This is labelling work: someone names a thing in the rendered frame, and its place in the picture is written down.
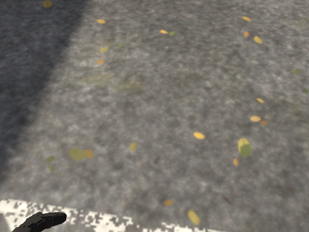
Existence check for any robot left hand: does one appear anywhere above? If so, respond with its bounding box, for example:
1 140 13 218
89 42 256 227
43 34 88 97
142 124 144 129
12 212 67 232

